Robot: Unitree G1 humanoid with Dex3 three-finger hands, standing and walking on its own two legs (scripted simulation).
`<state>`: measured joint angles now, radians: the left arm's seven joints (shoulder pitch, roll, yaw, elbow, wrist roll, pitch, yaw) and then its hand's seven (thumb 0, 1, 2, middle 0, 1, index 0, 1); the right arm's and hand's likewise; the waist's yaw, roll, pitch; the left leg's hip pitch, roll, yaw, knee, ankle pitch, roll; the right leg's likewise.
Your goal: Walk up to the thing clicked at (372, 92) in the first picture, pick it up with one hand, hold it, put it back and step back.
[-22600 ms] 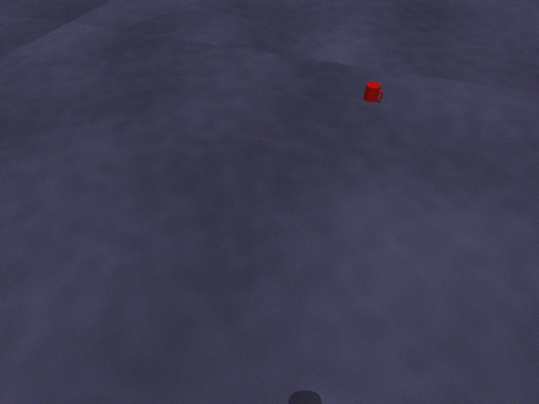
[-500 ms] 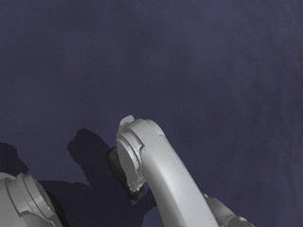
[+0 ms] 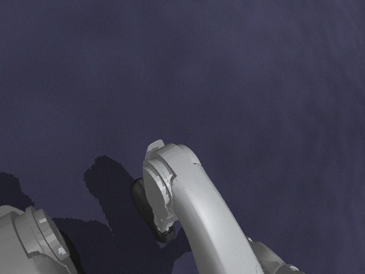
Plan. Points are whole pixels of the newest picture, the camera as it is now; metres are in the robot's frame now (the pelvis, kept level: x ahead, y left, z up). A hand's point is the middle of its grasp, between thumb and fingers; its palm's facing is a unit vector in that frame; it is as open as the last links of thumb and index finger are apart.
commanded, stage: settle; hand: left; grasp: from above
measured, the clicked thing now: out of the picture +0.52 +0.33 -0.27
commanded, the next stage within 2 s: lift in 0.74 s
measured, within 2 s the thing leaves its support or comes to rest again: leaves its support in 0.20 s
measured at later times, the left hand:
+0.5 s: hand out of the picture +0.49 +0.34 -0.16, palm faces -0.43 -0.10 -0.90, open 11.7 cm
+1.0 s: hand out of the picture +0.48 +0.34 -0.11, palm faces -0.45 -0.12 -0.88, open 11.7 cm
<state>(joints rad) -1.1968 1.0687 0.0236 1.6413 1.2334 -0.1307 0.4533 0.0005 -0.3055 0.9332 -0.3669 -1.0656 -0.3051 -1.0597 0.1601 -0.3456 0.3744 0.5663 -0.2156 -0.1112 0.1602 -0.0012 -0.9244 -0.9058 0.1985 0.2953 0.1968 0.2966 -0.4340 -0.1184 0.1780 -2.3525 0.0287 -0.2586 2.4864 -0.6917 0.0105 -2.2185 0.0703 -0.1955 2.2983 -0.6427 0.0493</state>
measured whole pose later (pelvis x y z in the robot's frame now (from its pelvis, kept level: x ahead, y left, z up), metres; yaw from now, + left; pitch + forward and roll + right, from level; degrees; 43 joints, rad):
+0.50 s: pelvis +0.01 +0.00 +0.01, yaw +4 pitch +35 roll -13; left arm -1.07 0.86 0.01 1.30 1.21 -0.05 0.23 0.01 -0.27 0.81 -0.47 -0.93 -0.43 -0.90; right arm 0.16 -0.33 0.18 0.58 -0.14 -0.03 0.18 0.00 -0.92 -0.90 0.20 0.29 0.20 0.30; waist -0.33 -0.03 0.03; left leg -2.35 0.01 -0.19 2.41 -0.68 0.00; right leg -2.24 0.04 -0.15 2.28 -0.67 0.03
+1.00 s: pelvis +0.00 -0.01 +0.03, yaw +6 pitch +35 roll -11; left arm -1.08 0.83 0.01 1.25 1.17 -0.07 0.12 0.01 -0.27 0.80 -0.48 -0.91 -0.45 -0.88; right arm 0.22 -0.31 0.16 0.58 -0.10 0.07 0.10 0.00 -0.92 -0.90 0.20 0.29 0.20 0.30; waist -0.31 0.01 -0.01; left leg -2.32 0.01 -0.15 2.32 -0.64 0.01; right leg -2.21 0.02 -0.11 2.22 -0.64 0.03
